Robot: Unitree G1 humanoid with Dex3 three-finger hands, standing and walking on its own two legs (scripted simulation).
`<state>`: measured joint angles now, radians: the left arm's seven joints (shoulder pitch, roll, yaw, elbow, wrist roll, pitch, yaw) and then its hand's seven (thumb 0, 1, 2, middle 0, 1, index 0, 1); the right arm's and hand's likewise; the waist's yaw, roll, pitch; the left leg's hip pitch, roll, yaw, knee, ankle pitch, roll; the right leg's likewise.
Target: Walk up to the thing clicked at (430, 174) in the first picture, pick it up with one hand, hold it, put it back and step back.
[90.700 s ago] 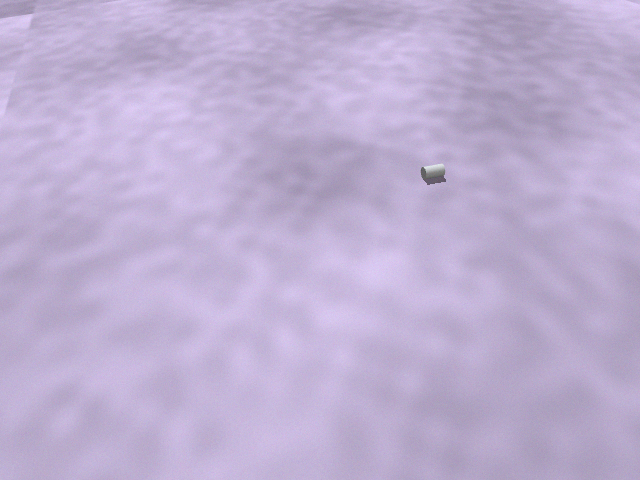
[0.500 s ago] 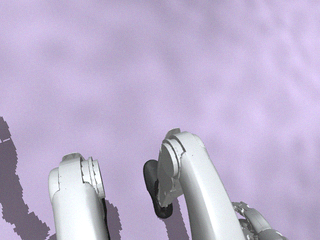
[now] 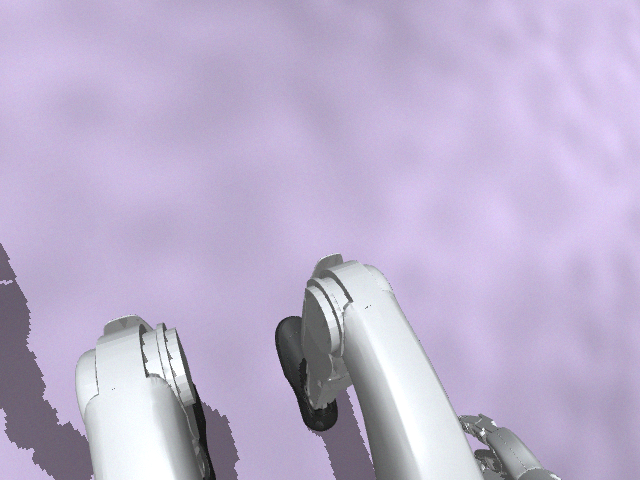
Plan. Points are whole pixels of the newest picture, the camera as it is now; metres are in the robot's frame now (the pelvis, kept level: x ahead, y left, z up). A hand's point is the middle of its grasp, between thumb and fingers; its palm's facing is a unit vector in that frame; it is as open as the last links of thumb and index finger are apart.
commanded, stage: withdraw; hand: left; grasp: from above
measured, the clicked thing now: out of the picture +0.51 +0.42 -0.33
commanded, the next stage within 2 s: go down in 0.08 s
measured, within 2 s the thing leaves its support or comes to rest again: neither
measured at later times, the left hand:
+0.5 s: hand out of the picture +0.49 +0.42 -0.07, palm faces -0.41 -0.11 -0.91, open 13.6 cm
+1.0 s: hand out of the picture +0.47 +0.44 +0.06, palm faces -0.44 -0.11 -0.89, open 13.9 cm
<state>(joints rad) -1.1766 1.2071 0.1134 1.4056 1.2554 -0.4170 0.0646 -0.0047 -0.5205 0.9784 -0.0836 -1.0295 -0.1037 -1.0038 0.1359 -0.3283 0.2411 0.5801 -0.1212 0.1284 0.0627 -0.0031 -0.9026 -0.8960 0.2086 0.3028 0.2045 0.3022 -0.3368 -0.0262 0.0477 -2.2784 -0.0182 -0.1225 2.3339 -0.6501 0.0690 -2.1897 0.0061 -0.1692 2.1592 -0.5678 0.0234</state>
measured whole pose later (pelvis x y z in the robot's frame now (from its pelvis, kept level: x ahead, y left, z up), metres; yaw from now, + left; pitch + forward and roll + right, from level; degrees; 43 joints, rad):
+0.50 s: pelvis +0.00 +0.00 +0.02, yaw +0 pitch +35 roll -14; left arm -1.00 1.12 0.20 1.08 1.14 -0.32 -0.08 0.00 -0.42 0.89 -0.14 -0.95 -0.17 -0.92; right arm 0.17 -0.29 0.17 0.55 -0.10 0.17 0.06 0.00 -0.90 -0.89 0.21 0.30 0.21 0.30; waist -0.26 0.00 0.00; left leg -2.25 -0.02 -0.13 2.28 -0.66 0.07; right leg -2.16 0.01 -0.17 2.11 -0.58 0.02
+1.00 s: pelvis +0.00 +0.01 +0.09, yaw +4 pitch +35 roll -10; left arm -1.08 1.13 0.12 1.27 1.14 -0.41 -0.10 0.00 -0.48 0.94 -0.13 -0.99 -0.14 -0.97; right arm 0.14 -0.27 0.15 0.62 -0.05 0.12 0.01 0.00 -0.91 -0.90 0.21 0.30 0.20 0.30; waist -0.25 0.03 -0.10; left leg -2.01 -0.01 -0.06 2.03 -0.64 0.07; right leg -1.96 0.02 -0.10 1.89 -0.56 0.03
